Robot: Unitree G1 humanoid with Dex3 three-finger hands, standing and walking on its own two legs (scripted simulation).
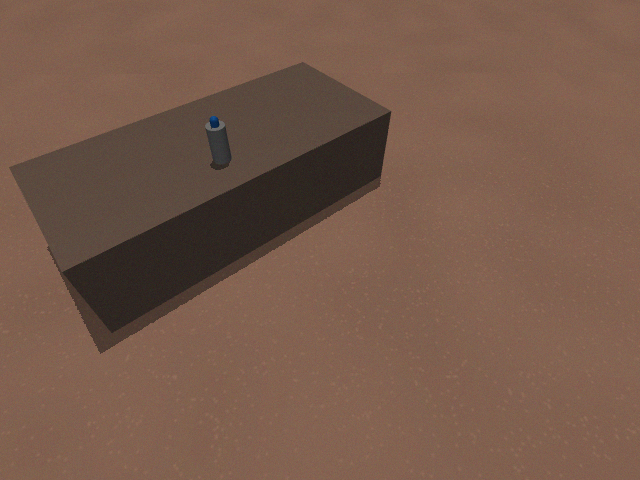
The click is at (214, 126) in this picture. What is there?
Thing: necked bottle
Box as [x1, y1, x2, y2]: [205, 116, 231, 163]
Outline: 210,117 210,121 205,125 213,160 216,163 225,163 229,161 231,157 224,123 218,120 215,116
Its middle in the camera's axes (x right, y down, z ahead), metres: -0.37 -0.36 +1.39
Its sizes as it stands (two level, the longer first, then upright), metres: 0.068 0.068 0.176
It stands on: a support 0.36 m high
